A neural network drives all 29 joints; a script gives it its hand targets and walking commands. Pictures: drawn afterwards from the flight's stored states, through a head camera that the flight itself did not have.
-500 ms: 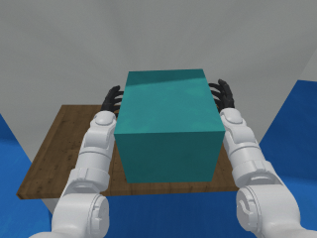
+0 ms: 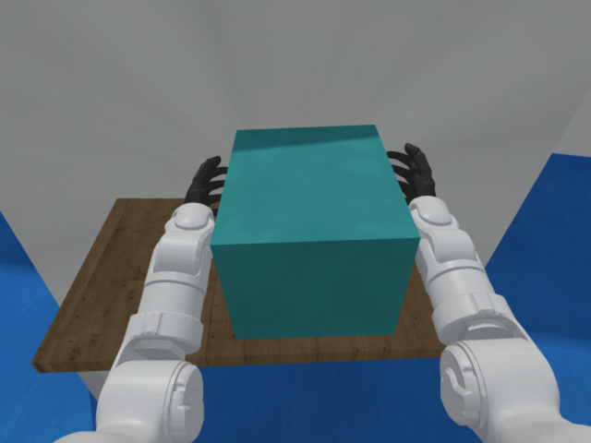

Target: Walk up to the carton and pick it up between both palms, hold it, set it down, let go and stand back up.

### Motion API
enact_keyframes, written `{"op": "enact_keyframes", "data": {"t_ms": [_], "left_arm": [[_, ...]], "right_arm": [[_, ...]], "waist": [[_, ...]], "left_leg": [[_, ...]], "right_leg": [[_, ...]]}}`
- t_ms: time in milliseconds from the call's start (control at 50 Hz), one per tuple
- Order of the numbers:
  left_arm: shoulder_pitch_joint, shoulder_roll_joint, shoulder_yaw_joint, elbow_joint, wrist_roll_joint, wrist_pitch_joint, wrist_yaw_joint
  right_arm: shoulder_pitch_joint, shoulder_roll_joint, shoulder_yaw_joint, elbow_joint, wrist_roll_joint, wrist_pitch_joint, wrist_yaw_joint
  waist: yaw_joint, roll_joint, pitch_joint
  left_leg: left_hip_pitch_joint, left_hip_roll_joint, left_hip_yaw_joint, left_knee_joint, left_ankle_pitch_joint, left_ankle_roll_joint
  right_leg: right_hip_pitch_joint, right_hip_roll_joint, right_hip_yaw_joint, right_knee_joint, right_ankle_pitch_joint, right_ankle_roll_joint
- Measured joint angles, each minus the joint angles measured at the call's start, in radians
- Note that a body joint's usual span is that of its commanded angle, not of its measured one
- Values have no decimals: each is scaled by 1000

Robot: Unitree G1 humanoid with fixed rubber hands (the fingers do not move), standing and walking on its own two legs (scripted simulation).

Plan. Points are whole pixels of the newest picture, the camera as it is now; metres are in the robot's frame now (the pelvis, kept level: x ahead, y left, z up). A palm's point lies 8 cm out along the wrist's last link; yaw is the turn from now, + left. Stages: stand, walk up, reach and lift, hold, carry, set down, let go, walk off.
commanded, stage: hold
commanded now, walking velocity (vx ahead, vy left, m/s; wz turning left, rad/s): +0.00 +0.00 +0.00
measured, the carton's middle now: (309, 225) +0.38 -0.01 +0.14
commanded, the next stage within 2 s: none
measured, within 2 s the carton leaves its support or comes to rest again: neither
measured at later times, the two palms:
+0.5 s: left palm (193, 206) +0.37 +0.15 +0.18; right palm (420, 196) +0.38 -0.16 +0.20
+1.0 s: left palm (192, 206) +0.37 +0.15 +0.18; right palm (419, 194) +0.38 -0.16 +0.21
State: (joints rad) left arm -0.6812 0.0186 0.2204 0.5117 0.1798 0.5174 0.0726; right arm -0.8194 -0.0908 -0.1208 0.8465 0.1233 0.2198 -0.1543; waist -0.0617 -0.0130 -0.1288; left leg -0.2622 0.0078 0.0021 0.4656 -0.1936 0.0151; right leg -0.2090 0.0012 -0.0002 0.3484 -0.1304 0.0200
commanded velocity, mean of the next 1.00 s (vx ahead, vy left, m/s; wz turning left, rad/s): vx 0.00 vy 0.00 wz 0.00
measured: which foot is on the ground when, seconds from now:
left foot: down 0.00-1.00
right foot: down 0.00-1.00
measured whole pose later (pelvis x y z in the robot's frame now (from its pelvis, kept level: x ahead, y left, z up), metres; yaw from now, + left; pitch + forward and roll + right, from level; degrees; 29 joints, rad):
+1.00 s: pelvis +0.00 +0.00 +0.00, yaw +0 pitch -2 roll -2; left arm -0.68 0.02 0.24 0.47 0.19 0.58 0.05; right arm -0.83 -0.09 -0.11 0.83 0.13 0.28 -0.16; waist -0.06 -0.01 -0.14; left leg -0.24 0.01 0.00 0.47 -0.19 0.02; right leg -0.19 0.00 0.00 0.35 -0.13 0.02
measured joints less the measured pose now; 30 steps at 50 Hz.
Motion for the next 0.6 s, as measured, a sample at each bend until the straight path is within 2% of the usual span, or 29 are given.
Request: {"op": "enact_keyframes", "data": {"t_ms": [600], "left_arm": [[0,0,17,-36,7,65,-17]], "right_arm": [[-9,0,14,-15,10,55,-7]], "waist": [[0,0,-10]], "left_leg": [[23,0,0,0,1,0]], "right_leg": [[24,0,0,0,1,0]]}}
